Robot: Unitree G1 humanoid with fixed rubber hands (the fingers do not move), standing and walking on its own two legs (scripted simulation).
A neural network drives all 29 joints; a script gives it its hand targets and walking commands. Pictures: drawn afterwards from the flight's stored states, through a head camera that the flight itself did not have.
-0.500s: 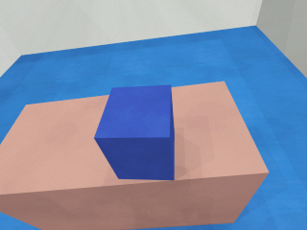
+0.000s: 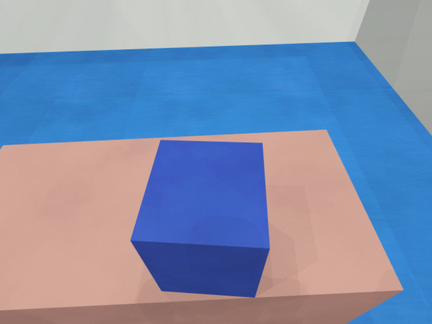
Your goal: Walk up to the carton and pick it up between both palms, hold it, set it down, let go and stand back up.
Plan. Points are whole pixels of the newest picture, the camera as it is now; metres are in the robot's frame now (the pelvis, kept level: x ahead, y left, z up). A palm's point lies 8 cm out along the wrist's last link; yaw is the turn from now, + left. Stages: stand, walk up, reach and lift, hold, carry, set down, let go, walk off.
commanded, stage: walk up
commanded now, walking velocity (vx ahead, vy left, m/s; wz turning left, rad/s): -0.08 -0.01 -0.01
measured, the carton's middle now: (209, 221) +0.33 +0.06 -0.01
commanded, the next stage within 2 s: none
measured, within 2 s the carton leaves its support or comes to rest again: neither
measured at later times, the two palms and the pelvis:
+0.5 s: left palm out of the picture -0.05 +0.17 -0.09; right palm out of the picture -0.01 -0.35 -0.15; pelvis -0.08 -0.09 +0.01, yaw +1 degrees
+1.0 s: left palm out of the picture -0.13 +0.23 -0.13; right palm out of the picture -0.16 -0.26 -0.12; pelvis -0.13 -0.02 +0.01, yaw +1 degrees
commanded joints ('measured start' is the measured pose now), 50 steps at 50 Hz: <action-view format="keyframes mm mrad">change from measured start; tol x32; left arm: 1 174 59 16 30 -1 27 12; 50 -54 155 92 -102 40 18 -56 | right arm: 1 61 -147 -29 -17 -13 13 7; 50 204 -91 -10 -99 -21 -9 31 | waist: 1 12 97 55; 14 38 210 -79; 18 65 -315 -69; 40 -21 -246 -62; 46 -73 430 189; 50 21 52 145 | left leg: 1 30 312 -274 -108 596 75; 3 81 388 -317 -71 982 119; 13 -66 286 -202 -103 234 71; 17 -361 -8 -88 523 -454 -101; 26 -444 -22 -231 901 -112 -148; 43 404 105 -173 -334 -264 -38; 46 -122 364 -471 -504 -690 16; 50 32 223 -249 -335 42 -14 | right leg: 1 -49 13 -40 -154 164 34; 7 -221 -10 52 474 -9 52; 15 -1 2 -4 -346 395 18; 18 -196 -464 490 -565 300 -160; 40 -214 -180 185 -603 41 -70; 50 -365 -17 -11 220 264 0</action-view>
